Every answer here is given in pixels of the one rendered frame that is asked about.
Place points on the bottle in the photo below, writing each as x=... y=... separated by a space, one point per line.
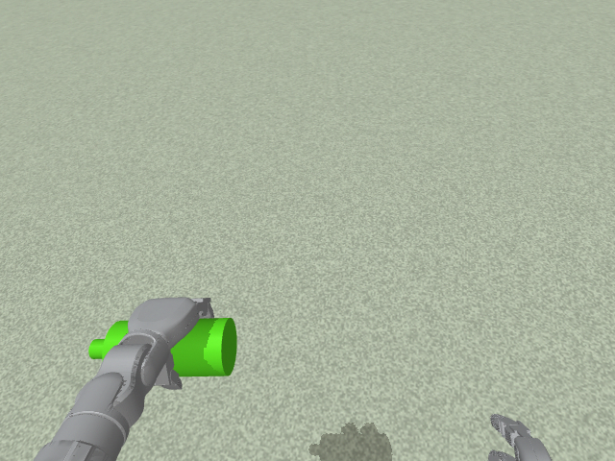
x=208 y=350

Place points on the left robot arm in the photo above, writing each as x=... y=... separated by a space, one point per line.
x=97 y=426

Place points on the left robot hand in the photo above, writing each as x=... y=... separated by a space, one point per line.
x=172 y=319

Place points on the right robot hand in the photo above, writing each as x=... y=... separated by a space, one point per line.
x=518 y=436

